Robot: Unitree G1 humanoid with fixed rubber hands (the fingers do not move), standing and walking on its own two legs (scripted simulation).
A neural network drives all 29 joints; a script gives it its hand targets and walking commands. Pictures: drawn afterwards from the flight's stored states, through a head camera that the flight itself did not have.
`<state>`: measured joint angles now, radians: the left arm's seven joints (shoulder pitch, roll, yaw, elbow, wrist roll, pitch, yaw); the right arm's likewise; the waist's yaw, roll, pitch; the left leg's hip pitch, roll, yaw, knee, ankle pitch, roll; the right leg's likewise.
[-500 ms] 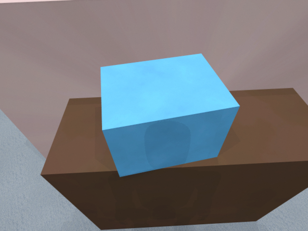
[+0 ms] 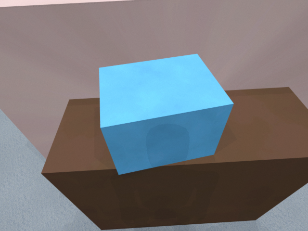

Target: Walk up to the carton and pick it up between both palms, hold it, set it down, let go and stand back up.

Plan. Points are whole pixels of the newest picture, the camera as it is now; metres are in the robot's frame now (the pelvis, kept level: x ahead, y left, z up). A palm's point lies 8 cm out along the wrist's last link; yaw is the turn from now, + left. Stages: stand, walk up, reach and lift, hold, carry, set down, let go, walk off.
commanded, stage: stand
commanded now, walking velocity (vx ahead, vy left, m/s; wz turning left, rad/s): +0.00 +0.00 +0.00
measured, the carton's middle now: (158, 112) +0.42 +0.01 +0.07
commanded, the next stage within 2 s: none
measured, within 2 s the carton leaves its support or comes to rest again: neither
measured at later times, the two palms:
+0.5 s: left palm out of the picture -0.05 +0.19 -0.15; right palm out of the picture -0.06 -0.19 -0.15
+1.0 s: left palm out of the picture -0.05 +0.19 -0.15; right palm out of the picture -0.06 -0.18 -0.15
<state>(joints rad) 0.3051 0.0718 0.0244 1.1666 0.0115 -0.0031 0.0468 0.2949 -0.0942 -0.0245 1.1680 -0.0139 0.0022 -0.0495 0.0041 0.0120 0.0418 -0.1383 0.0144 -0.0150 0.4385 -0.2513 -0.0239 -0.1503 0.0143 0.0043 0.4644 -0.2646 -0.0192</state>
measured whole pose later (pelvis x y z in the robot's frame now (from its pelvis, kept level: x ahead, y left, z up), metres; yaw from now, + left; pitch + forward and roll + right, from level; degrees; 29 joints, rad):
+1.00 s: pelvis -0.02 +0.00 +0.00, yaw +0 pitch -1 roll +0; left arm 0.31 0.08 0.02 1.15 0.01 0.00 0.04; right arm 0.33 -0.07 -0.01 1.17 -0.01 0.00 -0.04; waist 0.00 -0.01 0.04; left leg -0.20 0.02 -0.02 0.45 -0.23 -0.02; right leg -0.20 0.02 0.01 0.45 -0.23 -0.01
